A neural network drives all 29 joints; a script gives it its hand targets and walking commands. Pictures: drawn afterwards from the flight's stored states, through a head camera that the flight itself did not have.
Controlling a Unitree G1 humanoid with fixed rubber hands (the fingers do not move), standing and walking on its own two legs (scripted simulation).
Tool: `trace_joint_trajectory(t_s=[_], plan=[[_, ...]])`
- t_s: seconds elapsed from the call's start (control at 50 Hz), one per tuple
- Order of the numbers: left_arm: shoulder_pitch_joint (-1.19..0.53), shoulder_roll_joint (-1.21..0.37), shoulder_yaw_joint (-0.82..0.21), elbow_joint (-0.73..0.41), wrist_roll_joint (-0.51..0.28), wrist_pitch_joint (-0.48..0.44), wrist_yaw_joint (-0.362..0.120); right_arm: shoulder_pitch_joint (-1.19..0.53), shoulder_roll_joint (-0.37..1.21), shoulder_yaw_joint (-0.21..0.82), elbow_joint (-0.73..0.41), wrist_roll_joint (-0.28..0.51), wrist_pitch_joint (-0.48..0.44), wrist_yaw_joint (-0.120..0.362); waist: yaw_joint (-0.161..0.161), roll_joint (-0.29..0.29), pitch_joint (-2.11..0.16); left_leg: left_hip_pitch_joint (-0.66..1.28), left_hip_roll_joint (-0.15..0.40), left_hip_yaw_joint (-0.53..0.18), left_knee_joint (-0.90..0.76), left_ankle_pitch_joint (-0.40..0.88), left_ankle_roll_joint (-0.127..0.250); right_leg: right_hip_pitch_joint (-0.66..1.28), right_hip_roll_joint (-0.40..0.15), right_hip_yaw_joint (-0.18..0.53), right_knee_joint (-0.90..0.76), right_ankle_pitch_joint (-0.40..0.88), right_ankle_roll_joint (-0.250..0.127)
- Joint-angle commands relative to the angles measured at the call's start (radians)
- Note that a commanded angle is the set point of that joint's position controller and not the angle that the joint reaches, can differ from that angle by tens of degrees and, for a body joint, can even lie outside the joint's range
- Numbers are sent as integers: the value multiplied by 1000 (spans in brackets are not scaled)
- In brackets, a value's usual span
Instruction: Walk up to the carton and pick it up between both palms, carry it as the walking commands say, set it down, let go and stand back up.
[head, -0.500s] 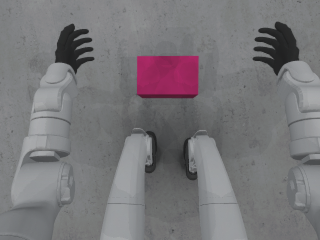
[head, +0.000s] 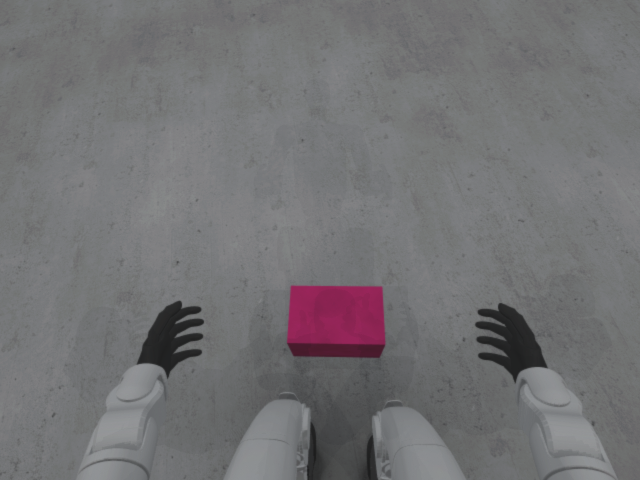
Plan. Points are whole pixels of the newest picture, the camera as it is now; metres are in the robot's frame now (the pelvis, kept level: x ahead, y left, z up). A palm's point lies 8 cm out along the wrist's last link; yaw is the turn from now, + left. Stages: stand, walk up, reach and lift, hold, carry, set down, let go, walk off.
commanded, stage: let go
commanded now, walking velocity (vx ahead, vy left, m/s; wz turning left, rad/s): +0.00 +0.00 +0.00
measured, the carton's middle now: (336, 322) +0.46 +0.02 -0.64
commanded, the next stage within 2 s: stand in 0.66 s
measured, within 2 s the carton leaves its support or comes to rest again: neither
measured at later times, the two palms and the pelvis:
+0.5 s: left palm (128, 396) +0.19 +0.26 -0.03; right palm (552, 391) +0.21 -0.23 -0.02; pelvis +0.03 +0.01 +0.03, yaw +0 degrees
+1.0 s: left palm (127, 375) +0.22 +0.26 -0.02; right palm (593, 398) +0.20 -0.27 -0.03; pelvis +0.05 +0.00 +0.03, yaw +0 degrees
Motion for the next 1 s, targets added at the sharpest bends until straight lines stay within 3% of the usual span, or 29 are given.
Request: trace_joint_trajectory(t_s=[0.0, 0.02, 0.04, 0.06, 0.08, 0.1, 0.12, 0.14, 0.16, 0.18, 0.26, 0.34, 0.42, 0.44, 0.5, 0.54, 0.56, 0.58, 0.6, 0.62, 0.64, 0.66, 0.68, 0.74, 0.78, 0.84, 0.86, 0.92, 0.98], plan=[[107, 79, -58, -199, 96, -77, -8, 74, -129, 58, -235, -46, -100, 20, 12, -8, -387, 427, -17, -31, -303, 138, -29, 132, -3, -4, -437, 78, 24], [240, 54, -63, -279, 114, -94, -6, 191, -122, 84, -315, -54, -121, 26, 31, 5, -457, 523, -20, -30, -316, 251, -37, 227, -3, 1, -457, 174, 23], [168, 72, -60, -227, 101, -94, -7, 129, -138, 56, -269, -57, -119, 26, 13, 3, -381, 502, -19, -23, -313, 246, -38, 181, -4, -2, -466, 171, 23], [132, 80, -68, -205, 91, -98, -10, 69, -128, 76, -291, -52, -120, 28, 26, -35, -326, 457, -19, -20, -331, 220, -26, 183, -2, 0, -471, 154, 29], [226, 69, -66, -244, 95, -102, -19, 187, -123, 76, -298, -55, -120, 31, 18, -17, -349, 536, -17, -27, -349, 247, -35, 236, -3, -3, -488, 190, 27], [249, 69, -74, -255, 92, -107, -18, 207, -125, 78, -310, -54, -129, 31, 11, -45, -325, 548, -17, -28, -360, 291, -33, 250, 7, 0, -495, 233, 25], [245, 67, -61, -289, 93, -115, -17, 187, -122, 84, -325, -48, -139, 38, 34, -14, -330, 553, -21, -27, -347, 329, -42, 261, 2, 3, -489, 265, 26], [194, 81, -65, -262, 82, -120, -19, 132, -116, 92, -311, -35, -139, 40, 32, -38, -290, 546, -15, -35, -355, 308, -34, 230, 3, 1, -492, 246, 29], [218, 85, -66, -305, 85, -119, -20, 200, -116, 92, -290, -27, -134, 44, 32, 23, -300, 565, -17, -33, -369, 315, -38, 251, 6, 4, -501, 257, 19], [293, 91, -70, -300, 98, -115, -18, 260, -137, 86, -287, -34, -134, 45, 23, 17, -280, 603, -18, -29, -378, 330, -45, 267, 6, 4, -521, 272, 18], [249, 81, -91, -249, 81, -92, -30, 259, -141, 57, -214, -44, -103, 51, -7, -2, -188, 598, -19, -25, -406, 267, -38, 259, 5, -1, -541, 228, 17], [246, 86, -85, -227, 105, -68, -34, 254, -154, 67, -203, -30, -76, 55, 3, 43, -142, 611, -18, -19, -431, 245, -36, 257, 5, -7, -569, 198, 9], [257, 76, -94, -224, 91, -52, -38, 251, -152, 53, -197, -32, -66, 59, 0, 13, -142, 608, -23, -15, -431, 258, -37, 286, 13, -12, -560, 219, 12], [274, 79, -83, -208, 97, -54, -38, 241, -165, 54, -222, -33, -67, 56, 14, -14, -166, 613, -22, -19, -426, 294, -27, 296, 13, -12, -557, 244, 15], [253, 86, -78, -232, 106, -54, -37, 256, -171, 47, -208, -27, -64, 58, -3, 12, -177, 640, -29, -23, -429, 317, -29, 320, 24, -21, -548, 273, 14], [249, 82, -83, -224, 106, -32, -29, 235, -179, 45, -204, -21, -66, 50, 16, 19, -193, 661, -19, -26, -419, 314, -35, 292, 13, -23, -547, 265, 12], [235, 76, -83, -239, 114, -30, -25, 243, -176, 33, -191, -17, -65, 48, 0, 29, -189, 642, -25, -28, -419, 330, -41, 299, 22, -21, -533, 293, 9], [268, 83, -85, -238, 121, -20, -18, 232, -178, 35, -209, -9, -73, 43, 20, 12, -217, 659, -19, -31, -407, 336, -42, 288, 12, -27, -534, 289, 16], [262, 80, -101, -257, 119, -12, -16, 247, -185, 27, -189, -6, -66, 39, 10, 56, -216, 645, -17, -31, -408, 317, -52, 283, 16, -26, -526, 273, 9], [266, 56, -99, -243, 127, -2, -8, 245, -180, 35, -163, 3, -62, 36, 11, 59, -209, 645, -15, -31, -413, 311, -50, 281, 11, -25, -526, 267, 11], [205, 204, -22, -46, 135, -86, 29, 216, -250, 14, -15, -43, -131, 5, -1, -25, -388, 473, 108, -134, -424, 258, -16, 314, -45, 14, -421, 257, 17], [249, 222, -17, -16, 146, -121, 42, 193, -276, -1, 1, -56, -154, -1, 14, 18, -379, 385, 111, -156, -456, 88, 1, 361, -61, 34, -443, 195, 7], [243, 222, -18, 3, 151, -142, 45, 172, -279, -5, 6, -63, -170, -4, 20, 14, -354, 331, 107, -174, -474, -56, 12, 341, -62, 68, -460, 100, -8], [225, 236, -9, 26, 163, -177, 47, 195, -279, -15, 49, -65, -194, -3, 7, -10, -231, 289, 78, -165, -468, -162, 6, 228, -69, 141, -540, -78, -20], [228, 229, -7, 38, 162, -196, 43, 186, -258, -8, 77, -66, -205, 3, 20, -26, -227, 289, 73, -156, -455, -117, 7, 215, -90, 162, -561, -90, -23], [191, 230, -10, 45, 156, -223, 46, 187, -276, -8, 111, -58, -233, 2, 2, -38, -295, 361, 74, -142, -414, 33, 6, 230, -106, 176, -558, 40, -36], [183, 235, -8, 41, 157, -226, 49, 194, -274, -4, 119, -57, -239, 6, -4, -70, -280, 356, 69, -132, -415, 63, 3, 225, -102, 170, -562, 83, -34], [211, 247, -3, 65, 148, -228, 57, 182, -287, 1, 139, -58, -245, 1, 13, -13, -334, 379, 91, -137, -416, 195, 7, 302, -104, 131, -498, 282, -22], [207, 237, -8, 72, 152, -235, 58, 176, -289, 6, 152, -51, -249, -3, 13, -33, -364, 390, 89, -129, -394, 254, 7, 335, -107, 128, -497, 345, -27]])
